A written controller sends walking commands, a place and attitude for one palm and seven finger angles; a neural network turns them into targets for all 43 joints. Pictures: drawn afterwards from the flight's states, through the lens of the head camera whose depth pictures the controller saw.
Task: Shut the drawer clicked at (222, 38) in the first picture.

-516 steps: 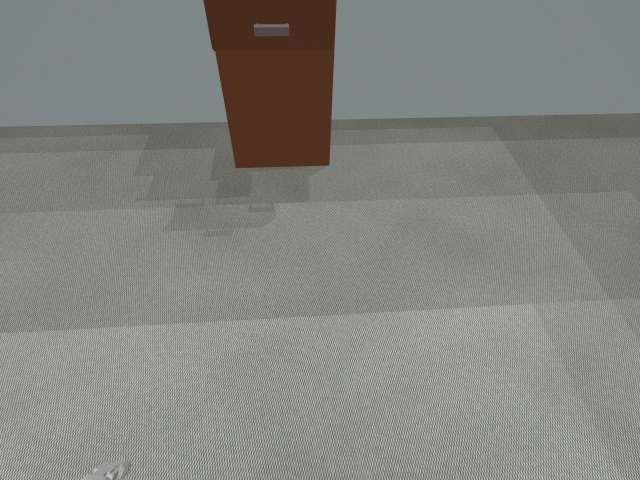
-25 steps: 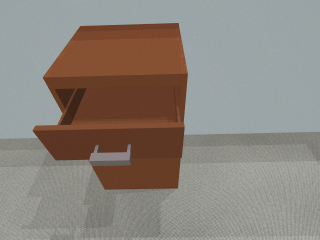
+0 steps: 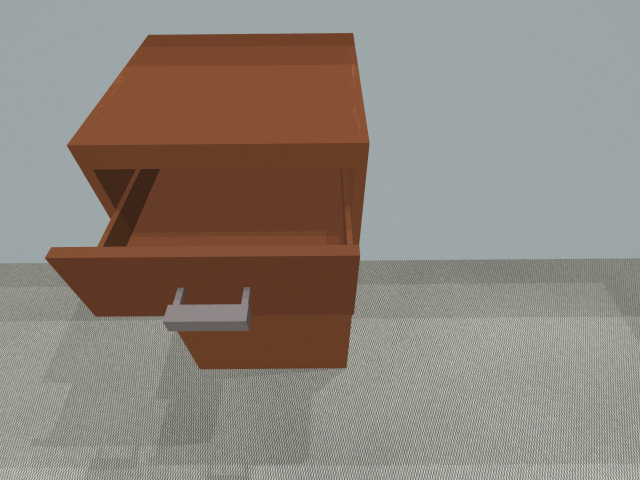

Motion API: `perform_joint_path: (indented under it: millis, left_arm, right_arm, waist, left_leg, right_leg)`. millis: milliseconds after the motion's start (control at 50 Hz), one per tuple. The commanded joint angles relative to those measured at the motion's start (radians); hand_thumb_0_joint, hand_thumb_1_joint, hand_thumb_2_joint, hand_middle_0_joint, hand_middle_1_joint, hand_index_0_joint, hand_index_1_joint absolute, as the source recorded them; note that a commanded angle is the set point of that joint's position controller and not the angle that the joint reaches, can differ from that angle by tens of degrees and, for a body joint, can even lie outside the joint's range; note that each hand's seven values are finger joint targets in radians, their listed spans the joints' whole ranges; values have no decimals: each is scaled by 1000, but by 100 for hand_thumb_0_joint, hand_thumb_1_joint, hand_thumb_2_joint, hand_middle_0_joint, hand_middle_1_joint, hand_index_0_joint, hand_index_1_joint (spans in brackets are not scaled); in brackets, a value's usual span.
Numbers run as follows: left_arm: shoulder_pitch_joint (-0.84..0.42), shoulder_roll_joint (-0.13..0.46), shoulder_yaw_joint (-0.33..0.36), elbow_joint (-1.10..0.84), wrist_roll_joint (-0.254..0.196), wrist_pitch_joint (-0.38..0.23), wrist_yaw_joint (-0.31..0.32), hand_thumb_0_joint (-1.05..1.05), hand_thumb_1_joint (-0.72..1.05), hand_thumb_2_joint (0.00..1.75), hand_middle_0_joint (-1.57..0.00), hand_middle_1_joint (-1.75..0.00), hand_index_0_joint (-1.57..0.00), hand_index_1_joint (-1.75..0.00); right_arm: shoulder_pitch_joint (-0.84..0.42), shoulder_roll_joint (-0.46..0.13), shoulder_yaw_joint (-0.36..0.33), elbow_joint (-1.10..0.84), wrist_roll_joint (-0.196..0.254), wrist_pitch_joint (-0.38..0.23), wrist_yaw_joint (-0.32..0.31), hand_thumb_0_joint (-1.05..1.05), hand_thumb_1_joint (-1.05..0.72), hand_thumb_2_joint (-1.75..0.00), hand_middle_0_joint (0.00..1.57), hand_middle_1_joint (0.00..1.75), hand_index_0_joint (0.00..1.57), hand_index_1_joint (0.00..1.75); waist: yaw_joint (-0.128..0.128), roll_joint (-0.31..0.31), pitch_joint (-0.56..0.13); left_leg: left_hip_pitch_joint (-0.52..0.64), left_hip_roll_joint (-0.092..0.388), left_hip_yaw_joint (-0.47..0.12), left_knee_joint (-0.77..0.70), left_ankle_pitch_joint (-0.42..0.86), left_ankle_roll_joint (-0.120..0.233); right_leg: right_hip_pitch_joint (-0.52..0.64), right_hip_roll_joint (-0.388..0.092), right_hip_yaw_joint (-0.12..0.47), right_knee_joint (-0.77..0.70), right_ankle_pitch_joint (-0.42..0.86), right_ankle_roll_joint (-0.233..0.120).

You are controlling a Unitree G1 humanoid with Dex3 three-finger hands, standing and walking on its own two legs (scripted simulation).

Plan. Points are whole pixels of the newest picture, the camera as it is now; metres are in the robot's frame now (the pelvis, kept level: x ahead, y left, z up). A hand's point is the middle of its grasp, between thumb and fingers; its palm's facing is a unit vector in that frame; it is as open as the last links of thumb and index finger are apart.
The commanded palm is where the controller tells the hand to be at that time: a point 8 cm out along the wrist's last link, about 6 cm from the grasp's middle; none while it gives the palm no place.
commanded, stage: come to a stop and stand still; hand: left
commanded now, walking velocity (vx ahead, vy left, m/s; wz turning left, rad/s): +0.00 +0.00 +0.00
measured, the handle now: (211, 305) +0.35 +0.19 -0.02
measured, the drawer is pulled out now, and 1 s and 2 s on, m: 0.19 0.19 0.19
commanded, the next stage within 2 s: look again from close up in 0.76 s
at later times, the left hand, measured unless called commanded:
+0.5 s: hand out of the picture -0.01 +0.18 -0.17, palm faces +0.02 -0.98 -0.21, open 7.4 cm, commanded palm none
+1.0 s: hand out of the picture -0.01 +0.17 -0.18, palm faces +0.03 -0.98 -0.18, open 7.4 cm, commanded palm none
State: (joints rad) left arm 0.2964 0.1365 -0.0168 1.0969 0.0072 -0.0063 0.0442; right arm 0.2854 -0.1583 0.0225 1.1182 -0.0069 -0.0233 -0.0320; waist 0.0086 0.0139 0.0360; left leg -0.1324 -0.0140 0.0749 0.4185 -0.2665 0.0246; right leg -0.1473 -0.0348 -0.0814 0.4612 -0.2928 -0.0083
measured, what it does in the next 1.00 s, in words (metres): stands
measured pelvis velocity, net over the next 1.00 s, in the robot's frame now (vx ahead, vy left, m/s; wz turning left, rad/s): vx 0.00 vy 0.01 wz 0.00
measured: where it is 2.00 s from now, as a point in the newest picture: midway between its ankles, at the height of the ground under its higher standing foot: outside the picture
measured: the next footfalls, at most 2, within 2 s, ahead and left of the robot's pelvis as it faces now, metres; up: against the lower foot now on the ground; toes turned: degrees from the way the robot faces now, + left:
none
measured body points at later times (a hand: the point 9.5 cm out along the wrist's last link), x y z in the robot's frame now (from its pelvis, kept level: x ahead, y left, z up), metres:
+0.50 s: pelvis -0.02 +0.01 +0.00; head -0.02 +0.00 +0.45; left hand -0.01 +0.24 -0.16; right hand -0.01 -0.22 -0.16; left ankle -0.03 +0.10 -0.74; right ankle -0.03 -0.11 -0.74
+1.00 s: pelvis +0.00 +0.01 +0.00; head +0.01 +0.01 +0.45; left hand -0.01 +0.22 -0.16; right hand +0.00 -0.21 -0.16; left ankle -0.03 +0.10 -0.74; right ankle -0.03 -0.11 -0.74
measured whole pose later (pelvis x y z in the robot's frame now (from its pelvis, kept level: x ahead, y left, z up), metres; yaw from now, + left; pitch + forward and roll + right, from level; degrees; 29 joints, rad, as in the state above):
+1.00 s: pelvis +0.00 +0.01 +0.00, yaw +0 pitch -1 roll +0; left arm 0.29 0.14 -0.02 1.11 0.01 -0.01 0.04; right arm 0.27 -0.15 0.02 1.13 -0.01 -0.03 -0.03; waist 0.01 -0.01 0.04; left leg -0.14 -0.02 0.08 0.43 -0.27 0.04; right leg -0.15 -0.04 -0.08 0.46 -0.29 0.00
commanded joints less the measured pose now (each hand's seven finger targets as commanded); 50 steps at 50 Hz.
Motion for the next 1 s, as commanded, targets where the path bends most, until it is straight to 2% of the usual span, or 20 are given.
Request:
perform_joint_path:
  millis: [0,80,100,120,140,160,180,220,280,320,340,360,420,460,520,620,780,880,920,980]
  left_arm:
    - [71,109,20,-27,1,-17,5,0,90,90,-20,-30,-20,-30]
    - [78,101,17,-18,1,-17,3,0,90,90,-20,-30,-20,-30]
    - [127,129,22,9,18,-42,35,0,90,90,-20,-30,-20,-30]
    - [95,151,29,-36,10,-48,30,0,90,90,-20,-30,-20,-30]
    - [59,140,22,-47,7,-49,20,0,90,90,-20,-30,-20,-30]
    - [49,146,26,-56,6,-52,15,0,90,90,-20,-30,-20,-30]
    - [58,138,24,-67,3,-49,11,0,90,90,-20,-30,-20,-30]
    - [53,124,20,-66,2,-37,7,0,90,90,-20,-30,-20,-30]
    - [41,116,16,-70,5,-22,1,0,90,90,-20,-30,-20,-30]
    - [41,116,15,-71,5,-18,-1,0,90,90,-20,-30,-20,-30]
    - [39,116,15,-73,5,-16,-2,0,90,90,-20,-30,-20,-30]
    - [41,119,16,-74,5,-14,-3,0,90,90,-20,-30,-20,-30]
    - [44,120,16,-74,3,-12,-4,0,90,90,-20,-30,-20,-30]
    - [42,122,17,-75,3,-10,-6,0,90,90,-20,-30,-20,-30]
    - [49,121,18,-70,2,-12,-6,0,90,90,-20,-30,-20,-30]
    - [48,122,18,-55,0,-15,-5,0,90,90,-20,-30,-20,-30]
    - [60,110,16,-27,1,-16,-2,0,90,90,-20,-30,-20,-30]
    - [65,102,13,-11,1,-15,-1,0,90,90,-20,-30,-20,-30]
    - [64,102,16,-9,2,-15,-1,0,90,90,-20,-30,-20,-30]
    - [68,101,15,-5,2,-15,-1,0,90,90,-20,-30,-20,-30]
  right_arm:
    - [62,-82,-12,-20,-1,-8,-1,0,-90,-90,20,30,20,30]
    - [56,-78,-12,-16,-1,-7,-1,0,-90,-90,20,30,20,30]
    - [-29,-113,-23,-86,7,-13,11,0,-90,-90,20,30,20,30]
    - [30,-70,-25,-115,1,-2,13,0,-90,-90,20,30,20,30]
    - [40,-61,-24,-102,-1,0,12,0,-90,-90,20,30,20,30]
    - [72,-63,-23,-89,-7,-6,16,0,-90,-90,20,30,20,30]
    - [70,-70,-23,-95,-7,-8,14,0,-90,-90,20,30,20,30]
    - [54,-83,-22,-101,-5,-8,10,0,-90,-90,20,30,20,30]
    - [42,-92,-19,-112,-4,-2,9,0,-90,-90,20,30,20,30]
    - [44,-93,-17,-108,-5,0,12,0,-90,-90,20,30,20,30]
    - [48,-95,-16,-107,-6,0,12,0,-90,-90,20,30,20,30]
    - [48,-92,-16,-101,-6,-1,12,0,-90,-90,20,30,20,30]
    - [50,-102,-15,-95,-7,-1,13,0,-90,-90,20,30,20,30]
    - [54,-103,-13,-87,-7,-5,11,0,-90,-90,20,30,20,30]
    - [53,-107,-12,-78,-6,-10,11,0,-90,-90,20,30,20,30]
    - [59,-102,-10,-54,-3,-15,7,0,-90,-90,20,30,20,30]
    - [62,-91,-10,-21,-1,-16,1,0,-90,-90,20,30,20,30]
    - [55,-85,-10,-9,0,-12,0,0,-90,-90,20,30,20,30]
    - [58,-83,-10,-7,-1,-13,-1,0,-90,-90,20,30,20,30]
    - [51,-81,-10,-4,0,-13,-2,0,-90,-90,20,30,20,30]
  waist:
    - [-4,-19,16]
    - [-3,-18,34]
    - [22,-145,77]
    - [-30,-127,-1]
    - [-36,-64,16]
    - [-36,27,-41]
    - [-30,45,-69]
    - [-23,51,-51]
    - [-16,-2,66]
    - [-14,-41,102]
    - [-16,-35,109]
    - [-12,-7,110]
    - [-9,-34,96]
    - [-5,-11,87]
    - [1,1,39]
    - [1,-13,-1]
    - [1,-25,20]
    - [0,-24,47]
    - [-4,-27,30]
    - [0,-15,38]
  left_leg:
    - [-8,115,-95,-57,288,12]
    - [-10,114,-96,-68,250,11]
    - [-133,131,-77,134,272,-15]
    - [-114,88,-85,105,10,-9]
    - [-106,80,-84,66,-6,-7]
    - [-77,85,-75,50,85,-7]
    - [-66,94,-86,53,131,-1]
    - [-74,108,-104,33,164,12]
    - [-141,108,-121,-9,77,20]
    - [-160,97,-120,-26,24,19]
    - [-160,95,-123,-37,3,20]
    - [-158,98,-127,-55,11,22]
    - [-153,98,-129,-65,-2,23]
    - [-150,104,-136,-86,8,27]
    - [-129,108,-138,-83,61,28]
    - [-86,109,-122,-62,164,25]
    - [-53,114,-108,-55,251,23]
    - [-50,114,-104,-64,233,21]
    - [-40,113,-105,-63,246,20]
    - [-37,113,-104,-65,249,21]
  right_leg:
    - [-4,-96,101,-71,280,-33]
    - [-17,-93,103,-90,246,-32]
    - [-42,-135,140,-80,617,-4]
    - [-12,-180,170,-77,521,-37]
    - [-37,-167,157,-69,423,-52]
    - [-19,-142,136,-35,381,-67]
    - [-14,-120,129,-27,308,-65]
    - [-25,-94,113,-23,205,-57]
    - [-72,-71,108,-55,55,-47]
    - [-97,-70,118,-79,-21,-46]
    - [-107,-69,117,-83,-50,-46]
    - [-102,-67,110,-83,-42,-44]
    - [-91,-66,107,-80,-45,-39]
    - [-76,-63,99,-73,-21,-36]
    - [-39,-67,95,-60,35,-33]
    - [-11,-78,94,-56,120,-30]
    - [-11,-81,90,-58,196,-25]
    - [-26,-83,93,-71,191,-24]
    - [-14,-82,94,-69,205,-25]
    - [-15,-83,94,-75,205,-24]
